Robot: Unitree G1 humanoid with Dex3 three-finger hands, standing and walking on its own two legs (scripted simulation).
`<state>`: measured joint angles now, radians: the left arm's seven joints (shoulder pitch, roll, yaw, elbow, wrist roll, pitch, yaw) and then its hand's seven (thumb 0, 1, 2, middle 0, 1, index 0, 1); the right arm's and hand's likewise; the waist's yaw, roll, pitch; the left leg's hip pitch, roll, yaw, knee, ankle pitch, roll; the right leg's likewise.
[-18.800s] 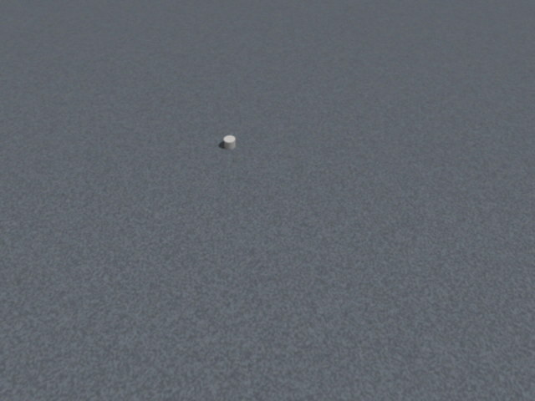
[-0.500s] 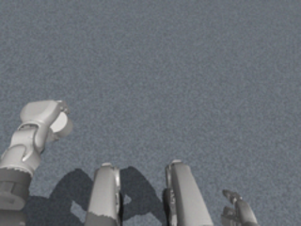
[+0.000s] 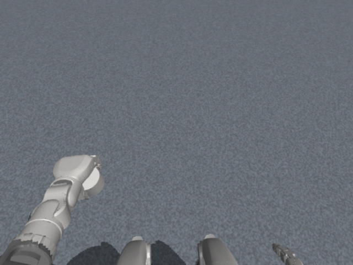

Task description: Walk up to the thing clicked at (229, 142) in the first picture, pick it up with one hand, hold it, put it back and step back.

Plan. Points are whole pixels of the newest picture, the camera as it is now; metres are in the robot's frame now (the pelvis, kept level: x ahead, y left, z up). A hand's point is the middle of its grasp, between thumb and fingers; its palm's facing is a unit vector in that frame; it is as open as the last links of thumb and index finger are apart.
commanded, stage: lift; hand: left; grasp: from above
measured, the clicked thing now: (89, 181) +0.35 +0.23 -0.10
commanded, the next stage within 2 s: hold in 0.28 s
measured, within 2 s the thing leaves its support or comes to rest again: neither
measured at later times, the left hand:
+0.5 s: hand (75, 162) +0.36 +0.23 +0.00, palm faces -0.42 -0.06 -0.90, open 9.3 cm
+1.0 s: hand (75, 155) +0.36 +0.22 +0.03, palm faces -0.43 -0.04 -0.90, open 9.3 cm
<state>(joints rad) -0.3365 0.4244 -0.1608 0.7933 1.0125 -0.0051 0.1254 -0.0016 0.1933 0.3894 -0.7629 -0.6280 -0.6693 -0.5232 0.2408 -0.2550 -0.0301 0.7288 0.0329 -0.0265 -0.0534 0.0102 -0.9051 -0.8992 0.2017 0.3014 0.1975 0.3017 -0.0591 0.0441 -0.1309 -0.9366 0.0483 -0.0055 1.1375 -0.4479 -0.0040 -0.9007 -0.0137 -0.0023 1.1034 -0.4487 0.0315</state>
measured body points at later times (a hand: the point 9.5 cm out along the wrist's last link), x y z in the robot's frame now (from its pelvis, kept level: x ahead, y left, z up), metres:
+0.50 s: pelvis +0.04 +0.01 +0.06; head +0.07 +0.00 +0.51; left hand +0.38 +0.23 +0.05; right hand +0.14 -0.26 -0.07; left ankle +0.06 +0.12 -0.65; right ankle +0.05 -0.14 -0.65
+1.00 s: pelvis +0.05 +0.00 +0.07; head +0.07 -0.02 +0.52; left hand +0.38 +0.22 +0.08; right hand +0.17 -0.27 -0.05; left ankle +0.06 +0.12 -0.65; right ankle +0.05 -0.14 -0.65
